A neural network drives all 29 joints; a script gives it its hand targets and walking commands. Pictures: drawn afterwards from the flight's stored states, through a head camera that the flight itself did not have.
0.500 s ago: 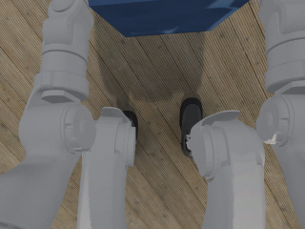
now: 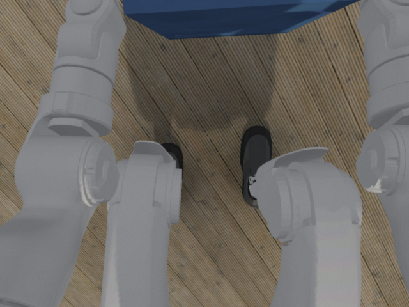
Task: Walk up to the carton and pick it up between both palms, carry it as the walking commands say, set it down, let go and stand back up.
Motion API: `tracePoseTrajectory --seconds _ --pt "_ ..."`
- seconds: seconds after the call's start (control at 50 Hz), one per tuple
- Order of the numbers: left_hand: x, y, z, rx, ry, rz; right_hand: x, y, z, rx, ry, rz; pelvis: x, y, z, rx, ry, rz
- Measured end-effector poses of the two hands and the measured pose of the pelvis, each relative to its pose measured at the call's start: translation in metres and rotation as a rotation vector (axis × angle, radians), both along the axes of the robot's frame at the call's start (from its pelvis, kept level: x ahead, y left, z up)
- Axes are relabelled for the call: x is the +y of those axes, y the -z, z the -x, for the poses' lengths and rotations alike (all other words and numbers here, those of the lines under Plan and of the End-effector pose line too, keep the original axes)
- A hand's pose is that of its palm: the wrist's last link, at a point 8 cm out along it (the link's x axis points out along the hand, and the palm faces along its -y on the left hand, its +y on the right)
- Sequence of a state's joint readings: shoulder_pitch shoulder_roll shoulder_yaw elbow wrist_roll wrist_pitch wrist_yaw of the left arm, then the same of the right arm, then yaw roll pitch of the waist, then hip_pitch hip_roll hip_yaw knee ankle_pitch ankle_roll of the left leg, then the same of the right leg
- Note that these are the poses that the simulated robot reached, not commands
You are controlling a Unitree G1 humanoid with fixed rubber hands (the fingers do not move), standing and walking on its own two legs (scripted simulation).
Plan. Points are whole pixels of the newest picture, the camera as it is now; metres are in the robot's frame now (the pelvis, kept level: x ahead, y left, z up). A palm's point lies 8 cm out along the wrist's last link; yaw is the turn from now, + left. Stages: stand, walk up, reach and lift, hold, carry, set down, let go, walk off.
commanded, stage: set down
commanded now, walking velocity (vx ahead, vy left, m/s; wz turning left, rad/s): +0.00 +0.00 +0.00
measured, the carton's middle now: out of the picture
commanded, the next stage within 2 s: let go in 1.54 s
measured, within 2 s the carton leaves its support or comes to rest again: neither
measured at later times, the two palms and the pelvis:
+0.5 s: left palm out of the picture +0.56 +0.15 -0.12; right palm out of the picture +0.56 -0.24 -0.13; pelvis +0.00 +0.00 +0.01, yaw -1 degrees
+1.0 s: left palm out of the picture +0.55 +0.16 +0.02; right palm out of the picture +0.57 -0.24 +0.01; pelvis +0.01 -0.01 +0.12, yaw +0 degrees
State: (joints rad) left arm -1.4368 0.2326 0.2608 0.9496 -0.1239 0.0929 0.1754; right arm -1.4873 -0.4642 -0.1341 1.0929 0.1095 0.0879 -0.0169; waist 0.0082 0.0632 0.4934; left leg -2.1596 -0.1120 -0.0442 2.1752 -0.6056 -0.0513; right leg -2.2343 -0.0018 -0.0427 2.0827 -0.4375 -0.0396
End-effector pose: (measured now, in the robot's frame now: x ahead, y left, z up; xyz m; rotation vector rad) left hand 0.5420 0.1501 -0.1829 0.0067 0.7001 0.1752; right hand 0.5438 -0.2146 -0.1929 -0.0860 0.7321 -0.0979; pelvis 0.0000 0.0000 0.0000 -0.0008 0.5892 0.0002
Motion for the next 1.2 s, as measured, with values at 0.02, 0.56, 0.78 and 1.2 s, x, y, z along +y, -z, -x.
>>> tracePoseTrajectory --seconds 0.02,0.56,0.78,1.2 --pt "0.002 0.000 -0.001 -0.006 -0.002 0.000 -0.002 0.001 0.001 0.000 0.003 0.007 0.000 0.000 0.000 -0.005 0.000 0.000" --pt "0.001 -0.077 -0.018 -0.086 -0.002 -0.026 -0.028 -0.081 -0.023 -0.105 0.032 0.014 -0.003 -0.015 -0.002 -0.105 0.019 -0.009" --pt "0.004 -0.142 -0.010 -0.080 -0.002 -0.042 -0.029 -0.147 -0.024 -0.102 0.019 0.010 -0.008 -0.061 -0.002 -0.136 0.019 -0.021" --pt "0.010 -0.267 -0.010 -0.071 -0.001 -0.039 -0.030 -0.271 -0.028 -0.096 0.004 0.003 -0.010 -0.175 -0.011 -0.154 0.014 -0.034"
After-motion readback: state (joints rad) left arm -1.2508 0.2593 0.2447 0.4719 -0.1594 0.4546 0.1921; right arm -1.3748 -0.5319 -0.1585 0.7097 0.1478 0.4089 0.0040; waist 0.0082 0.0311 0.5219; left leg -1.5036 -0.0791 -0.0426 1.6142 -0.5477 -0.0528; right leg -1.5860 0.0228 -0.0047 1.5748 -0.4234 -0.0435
